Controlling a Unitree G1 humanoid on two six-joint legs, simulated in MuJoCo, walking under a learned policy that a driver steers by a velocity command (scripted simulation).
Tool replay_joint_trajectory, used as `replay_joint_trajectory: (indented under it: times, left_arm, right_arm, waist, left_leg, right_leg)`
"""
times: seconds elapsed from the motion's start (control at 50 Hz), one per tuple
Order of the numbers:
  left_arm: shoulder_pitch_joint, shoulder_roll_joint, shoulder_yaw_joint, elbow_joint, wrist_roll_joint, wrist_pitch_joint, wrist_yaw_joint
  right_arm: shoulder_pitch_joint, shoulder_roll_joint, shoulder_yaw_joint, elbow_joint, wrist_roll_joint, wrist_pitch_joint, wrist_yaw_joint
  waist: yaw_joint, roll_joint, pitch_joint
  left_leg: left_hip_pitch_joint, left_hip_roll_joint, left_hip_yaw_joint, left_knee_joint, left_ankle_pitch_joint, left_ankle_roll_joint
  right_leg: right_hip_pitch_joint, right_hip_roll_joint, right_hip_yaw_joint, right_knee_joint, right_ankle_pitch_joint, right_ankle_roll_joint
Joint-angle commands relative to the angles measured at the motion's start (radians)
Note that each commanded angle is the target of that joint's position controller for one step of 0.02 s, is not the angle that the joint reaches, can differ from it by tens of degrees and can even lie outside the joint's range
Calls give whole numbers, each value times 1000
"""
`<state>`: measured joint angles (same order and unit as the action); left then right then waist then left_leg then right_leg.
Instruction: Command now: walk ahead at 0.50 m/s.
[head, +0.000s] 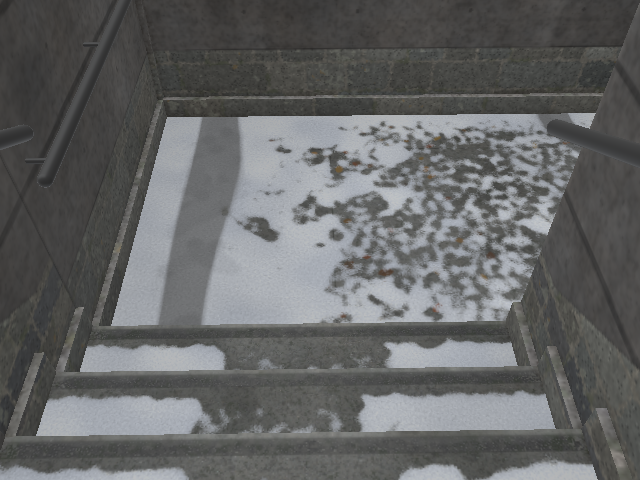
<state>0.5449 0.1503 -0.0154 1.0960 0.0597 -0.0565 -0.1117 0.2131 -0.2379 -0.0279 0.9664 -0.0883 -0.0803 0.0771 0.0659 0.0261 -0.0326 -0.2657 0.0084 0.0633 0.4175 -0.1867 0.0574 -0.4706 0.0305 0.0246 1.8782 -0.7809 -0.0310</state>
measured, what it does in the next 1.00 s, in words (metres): goes down: right foot 0.17 m lower, then left foot 0.17 m lower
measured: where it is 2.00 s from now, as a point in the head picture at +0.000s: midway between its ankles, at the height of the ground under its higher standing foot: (332, 385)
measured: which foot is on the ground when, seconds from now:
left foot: down 0.00-0.42, up 0.44-0.98, down 1.00-1.00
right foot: up 0.00-0.40, down 0.42-1.00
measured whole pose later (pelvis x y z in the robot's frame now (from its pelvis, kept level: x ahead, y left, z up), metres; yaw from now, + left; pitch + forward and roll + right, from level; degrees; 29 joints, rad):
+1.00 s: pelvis +0.58 +0.00 -0.31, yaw +13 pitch +0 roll -6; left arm 0.64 0.11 -0.03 1.17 0.11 -0.07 -0.01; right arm 0.09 -0.21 0.00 0.94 -0.10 -0.07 0.08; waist 0.12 0.08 -0.01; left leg -0.33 0.11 0.06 0.33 0.30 0.09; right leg -0.01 -0.04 -0.26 1.11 -0.90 0.03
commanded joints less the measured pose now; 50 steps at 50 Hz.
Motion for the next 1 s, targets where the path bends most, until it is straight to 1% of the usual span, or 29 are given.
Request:
replay_joint_trajectory:
  times: [0.02, 0.04, 0.06, 0.08, 0.12, 0.14, 0.18, 0.2, 0.24, 0.28, 0.36, 0.38, 0.4, 0.42, 0.44, 0.46, 0.48, 0.5, 0.54, 0.56, 0.6, 0.66, 0.7, 0.72, 0.82, 0.88, 0.94, 0.98, 1.0]
  left_arm:
    - [-62, 61, 19, -141, -12, -39, 35]
    - [-106, 0, 7, -137, 30, -45, 51]
    - [-165, -13, 4, -144, 48, -33, 47]
    - [-171, 32, 16, -120, 63, -26, 32]
    - [-141, 19, 7, -120, 51, -18, 13]
    - [-102, 24, 3, -120, 53, -24, 9]
    - [-325, 64, 0, -191, 61, -30, 29]
    - [-394, 77, -13, -195, 54, -36, 38]
    - [-371, 96, -13, -208, 51, -20, 38]
    - [-420, 137, -4, -244, 57, -2, 37]
    - [-594, 133, -15, -288, 45, -4, 38]
    - [-517, 134, -9, -257, 36, -16, 45]
    - [-238, 180, 25, -136, 6, -33, 54]
    - [107, 293, 82, -63, 14, -42, 58]
    - [214, 400, 112, -50, 17, -20, 34]
    - [266, 397, 121, -36, 44, -6, 19]
    - [192, 362, 124, -46, 60, 2, 23]
    - [70, 237, 85, -64, 60, 3, 34]
    - [-77, 109, 30, -100, 62, -12, 36]
    - [-156, 8, -2, -126, 60, -47, 64]
    - [-120, 77, 5, -124, 9, -89, 92]
    - [-10, 119, 16, -64, 64, -86, 83]
    - [147, 34, -12, 14, 42, -89, 109]
    - [153, 11, -29, 14, 35, -85, 115]
    - [70, 15, -58, -4, 68, -71, 89]
    - [164, 107, -24, 47, 38, -64, 118]
    - [208, 139, 17, 79, 11, -24, 138]
    - [137, 145, 22, 77, 56, -3, 106]
    - [108, 155, 23, 66, 73, 5, 64]
  right_arm:
    - [262, -41, -8, 54, -26, 17, -6]
    - [119, 79, 39, -1, -28, -11, -32]
    - [111, 69, 37, 1, -14, -26, -47]
    - [155, 76, 48, 14, 25, -32, -55]
    - [279, -4, 36, 72, -6, -40, -38]
    - [288, -38, 29, 62, -15, -45, -34]
    - [442, 30, 56, 125, 7, -65, -65]
    - [409, 48, 66, 100, 18, -64, -81]
    - [320, 36, 80, 69, -26, -42, -53]
    - [323, 15, 78, 60, -18, -43, -40]
    - [477, -72, 46, 125, 21, -7, -81]
    - [469, -82, 36, 134, 26, 6, -70]
    - [447, -90, 35, 148, -11, 26, -40]
    - [488, -51, 37, 159, -46, 30, 17]
    - [648, 88, 47, 159, -4, 19, 47]
    - [457, -3, 25, 46, 36, 1, 62]
    - [264, -34, 17, -38, 69, -12, 44]
    - [191, 0, 30, -61, 67, -22, 3]
    - [223, -1, 18, -41, 44, -24, -47]
    - [233, 63, 37, -24, -1, -18, -53]
    - [217, 64, 20, 15, -10, -6, -23]
    - [275, 35, 19, 23, -4, -6, -3]
    - [80, 27, 28, -39, -25, -5, -20]
    - [67, 15, 33, -18, -10, -7, -20]
    - [-109, -13, 35, -102, -18, 15, 12]
    - [-255, -15, 36, -146, -10, 31, 8]
    - [-291, 16, 39, -120, -11, 17, 2]
    - [-7, -31, 3, 6, -11, 9, -10]
    - [284, -135, -52, 106, 0, -5, -14]
  waist:
    - [-83, -107, 29]
    - [-1, -129, 121]
    - [-12, -2, 201]
    - [-44, -35, 176]
    - [-33, 40, 113]
    - [-27, 4, 76]
    - [-150, -19, 111]
    - [-167, -77, 104]
    - [-89, 1, 93]
    - [-92, -6, 146]
    - [-221, 2, 206]
    - [-191, -52, 175]
    - [-76, -81, 97]
    - [65, -160, -36]
    - [19, -346, -355]
    - [92, -246, -336]
    - [115, -147, -193]
    - [63, 24, -38]
    - [-108, -14, 134]
    - [-145, -16, 150]
    - [-97, -69, 117]
    - [-115, -56, 61]
    - [-3, -48, 90]
    - [3, 19, 106]
    - [-33, -67, 159]
    - [35, -51, 263]
    - [86, -29, 237]
    - [-48, -15, 157]
    - [-174, 38, 65]
  left_leg:
    - [356, 370, -285, 7, 375, 288]
    - [-20, 274, -175, -73, 307, 226]
    - [-179, 202, -125, -107, 263, 221]
    - [-257, 186, -97, -125, 165, 242]
    - [-289, 212, -203, -17, 203, 282]
    - [-276, 204, -191, 43, 261, 279]
    - [134, 258, -301, 137, 137, 258]
    - [65, 189, -236, 209, 24, 204]
    - [-388, 107, -165, 210, -115, 177]
    - [-449, 130, -182, 228, -228, 170]
    - [75, 219, -334, 397, -48, 161]
    - [84, 177, -297, 519, 17, 149]
    - [-32, 125, -211, 742, 7, 92]
    - [-317, 37, -119, 1051, 23, 15]
    - [-539, -57, -55, 1564, -672, -56]
    - [-780, -61, -71, 1701, -694, -65]
    - [-987, -3, -64, 1670, -627, -56]
    - [-956, 90, -139, 1485, -410, -15]
    - [-668, 143, -161, 1267, -221, 30]
    - [-583, 210, -223, 945, 75, 63]
    - [-431, 139, -122, 702, 291, 26]
    - [-504, 129, -141, 766, 314, -20]
    - [-849, 179, -280, 491, 489, -36]
    - [-794, 165, -276, 314, 705, -34]
    - [-241, 97, -68, 343, 692, 30]
    - [-383, 114, -62, 103, 479, 20]
    - [-301, 78, 10, -74, 349, 8]
    - [86, 68, 31, -152, 546, 28]
    - [446, 42, 93, -156, 664, 64]
  right_leg:
    - [-652, -139, 92, -86, 353, -57]
    - [-398, -226, 136, -520, 626, -87]
    - [-313, -207, 64, -596, 704, -107]
    - [-233, -191, 31, -806, 883, -99]
    - [-192, -168, 34, -750, 979, -65]
    - [-174, -145, 16, -743, 969, -44]
    - [-589, -223, 127, -1040, 1154, -1]
    - [-490, -226, 117, -1266, 1384, -2]
    - [-12, -158, 8, -1167, 1445, -25]
    - [92, -130, -30, -1156, 1268, -13]
    - [-92, -146, -5, -1571, 977, -10]
    - [58, -128, -31, -1662, 998, -21]
    - [395, -136, -53, -1691, 1235, -39]
    - [861, -171, -78, -1500, 1435, -128]
    - [1267, -382, 84, -1147, 1947, -353]
    - [1275, -435, 277, -1218, 1776, -406]
    - [1129, -494, 345, -1328, 1286, -407]
    - [806, -474, 334, -1429, 806, -332]
    - [225, -423, 231, -1481, 892, -311]
    - [73, -311, 126, -1529, 830, -248]
    - [-18, -260, 40, -1568, 836, -286]
    - [43, -301, 68, -1413, 975, -294]
    - [413, -364, 161, -1371, 817, -268]
    - [372, -321, 87, -1311, 726, -240]
    - [-71, -248, -50, -1330, 512, -167]
    - [234, -320, -17, -1264, 565, -145]
    - [413, -317, -23, -1151, 793, -145]
    - [280, -274, -96, -859, 842, -92]
    - [134, -212, -169, -625, 836, -42]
